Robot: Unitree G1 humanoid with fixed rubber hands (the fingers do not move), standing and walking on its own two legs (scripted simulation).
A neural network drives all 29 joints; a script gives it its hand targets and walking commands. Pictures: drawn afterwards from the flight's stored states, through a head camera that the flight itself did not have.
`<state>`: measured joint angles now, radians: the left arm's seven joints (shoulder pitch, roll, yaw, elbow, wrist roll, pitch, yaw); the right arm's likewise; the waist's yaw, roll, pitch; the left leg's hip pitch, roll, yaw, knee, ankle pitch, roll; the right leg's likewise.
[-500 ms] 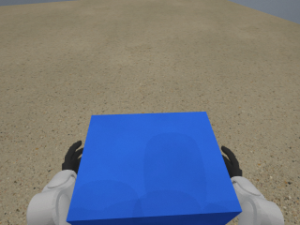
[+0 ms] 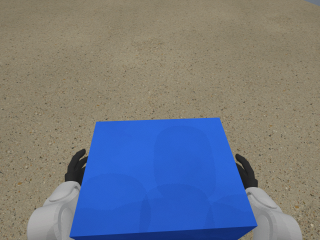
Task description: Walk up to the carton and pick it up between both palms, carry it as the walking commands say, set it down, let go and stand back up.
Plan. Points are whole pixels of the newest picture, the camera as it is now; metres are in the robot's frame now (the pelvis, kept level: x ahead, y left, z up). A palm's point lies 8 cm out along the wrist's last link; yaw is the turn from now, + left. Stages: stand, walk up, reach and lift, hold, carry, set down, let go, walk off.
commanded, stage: carry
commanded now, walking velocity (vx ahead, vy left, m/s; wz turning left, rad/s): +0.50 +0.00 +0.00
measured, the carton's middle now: (160, 194) +0.23 +0.01 +0.01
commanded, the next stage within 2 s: none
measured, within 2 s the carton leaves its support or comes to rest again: neither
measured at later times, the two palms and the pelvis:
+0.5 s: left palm (113, 85) +0.57 +0.17 +0.07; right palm (220, 92) +0.57 -0.19 +0.05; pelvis +0.34 -0.02 -0.01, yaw +1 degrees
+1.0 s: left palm (134, 35) +0.92 +0.14 +0.07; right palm (213, 40) +0.93 -0.22 +0.06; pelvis +0.70 -0.06 +0.00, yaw +2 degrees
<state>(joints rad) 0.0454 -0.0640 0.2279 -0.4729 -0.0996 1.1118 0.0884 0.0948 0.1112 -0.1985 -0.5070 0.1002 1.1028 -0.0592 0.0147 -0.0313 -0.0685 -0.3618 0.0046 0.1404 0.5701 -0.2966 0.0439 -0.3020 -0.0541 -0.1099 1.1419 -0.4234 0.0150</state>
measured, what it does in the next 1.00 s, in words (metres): walks ahead: right foot, then left foot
